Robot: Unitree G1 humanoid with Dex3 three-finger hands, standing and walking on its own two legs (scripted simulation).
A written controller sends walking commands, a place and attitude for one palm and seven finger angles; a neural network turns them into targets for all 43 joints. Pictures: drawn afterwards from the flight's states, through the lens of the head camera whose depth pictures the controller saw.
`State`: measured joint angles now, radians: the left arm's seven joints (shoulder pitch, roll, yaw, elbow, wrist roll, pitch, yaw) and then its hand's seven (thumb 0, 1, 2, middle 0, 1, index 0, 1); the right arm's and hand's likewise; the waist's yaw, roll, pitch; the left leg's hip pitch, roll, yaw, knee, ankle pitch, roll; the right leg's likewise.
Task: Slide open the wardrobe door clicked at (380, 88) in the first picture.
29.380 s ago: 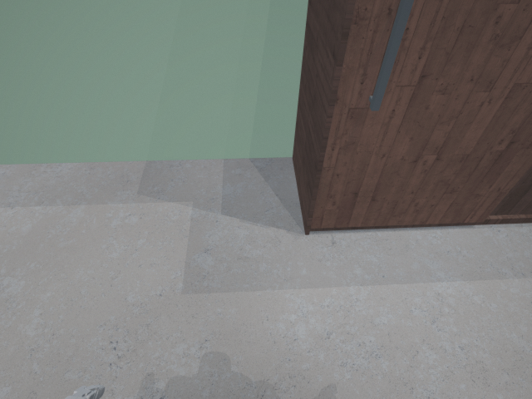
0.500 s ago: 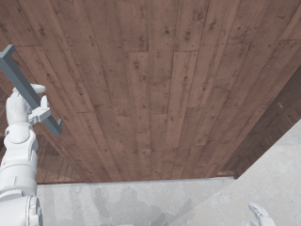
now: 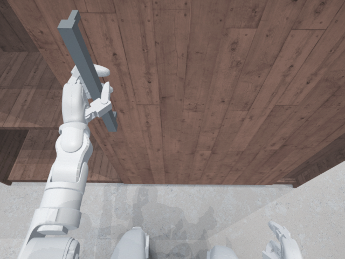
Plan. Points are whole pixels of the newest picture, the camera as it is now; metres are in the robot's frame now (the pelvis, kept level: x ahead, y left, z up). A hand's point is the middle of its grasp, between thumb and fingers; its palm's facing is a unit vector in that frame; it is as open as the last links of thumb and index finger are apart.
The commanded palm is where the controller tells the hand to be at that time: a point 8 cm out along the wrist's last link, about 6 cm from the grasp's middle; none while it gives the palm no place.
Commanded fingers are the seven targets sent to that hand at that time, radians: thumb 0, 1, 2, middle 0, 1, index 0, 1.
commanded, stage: stop walking and hold the door there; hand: left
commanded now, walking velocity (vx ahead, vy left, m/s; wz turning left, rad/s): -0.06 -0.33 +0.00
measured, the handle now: (98, 84) +0.44 +0.20 +0.12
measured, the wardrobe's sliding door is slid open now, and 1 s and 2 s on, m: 0.66 0.66 0.66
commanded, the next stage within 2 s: loosen the grip on the handle in 0.62 s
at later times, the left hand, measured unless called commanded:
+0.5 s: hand (106, 102) +0.39 +0.17 +0.12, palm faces +0.15 -0.98 -0.12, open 5.8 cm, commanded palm +0.37 +0.19 +0.12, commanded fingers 0.00 0.90 0.90 -0.45 -1.40 -0.45 -1.40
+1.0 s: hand (102, 102) +0.39 +0.18 +0.12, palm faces +0.21 -0.97 -0.13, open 9.6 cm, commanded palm +0.35 +0.21 +0.12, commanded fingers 0.00 -0.55 0.20 -0.38 -1.32 -0.38 -1.32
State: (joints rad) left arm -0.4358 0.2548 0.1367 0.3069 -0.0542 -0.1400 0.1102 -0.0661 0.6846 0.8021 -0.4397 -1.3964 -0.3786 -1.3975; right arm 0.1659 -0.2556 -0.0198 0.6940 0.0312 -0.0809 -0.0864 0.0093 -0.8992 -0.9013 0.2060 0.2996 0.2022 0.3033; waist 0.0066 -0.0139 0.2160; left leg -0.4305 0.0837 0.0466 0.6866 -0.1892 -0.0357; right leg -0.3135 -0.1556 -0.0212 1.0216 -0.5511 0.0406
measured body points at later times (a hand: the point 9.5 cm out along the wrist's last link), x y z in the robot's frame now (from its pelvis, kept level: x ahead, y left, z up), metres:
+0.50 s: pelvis +0.02 +0.02 +0.02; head +0.08 +0.02 +0.47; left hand +0.38 +0.22 +0.13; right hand +0.21 -0.20 -0.08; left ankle +0.05 +0.15 -0.71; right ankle +0.00 -0.10 -0.71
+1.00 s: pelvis +0.01 +0.01 +0.02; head +0.01 +0.01 +0.47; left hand +0.37 +0.23 +0.13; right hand +0.14 -0.25 -0.08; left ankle +0.05 +0.15 -0.71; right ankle +0.00 -0.10 -0.71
